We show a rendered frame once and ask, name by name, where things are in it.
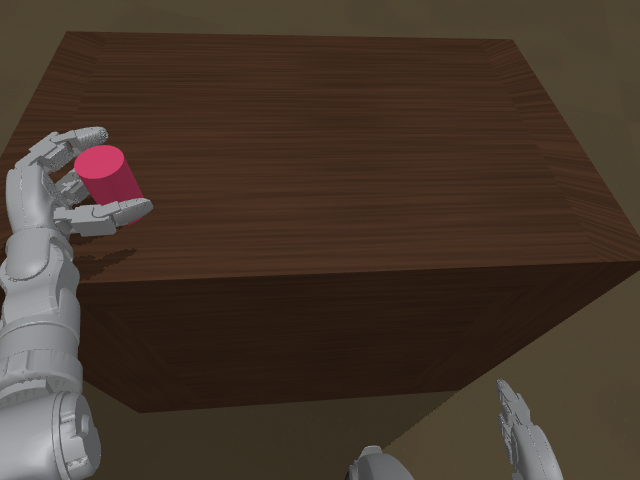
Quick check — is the left robot arm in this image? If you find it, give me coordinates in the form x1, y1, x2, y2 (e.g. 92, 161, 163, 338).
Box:
0, 228, 101, 480

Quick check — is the can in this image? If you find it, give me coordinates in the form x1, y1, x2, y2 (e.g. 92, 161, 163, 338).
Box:
74, 145, 144, 226

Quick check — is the left robot hand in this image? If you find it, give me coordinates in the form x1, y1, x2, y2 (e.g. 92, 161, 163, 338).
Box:
6, 127, 153, 242

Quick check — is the right robot hand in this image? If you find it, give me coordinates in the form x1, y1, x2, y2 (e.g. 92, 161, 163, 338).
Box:
496, 379, 564, 480

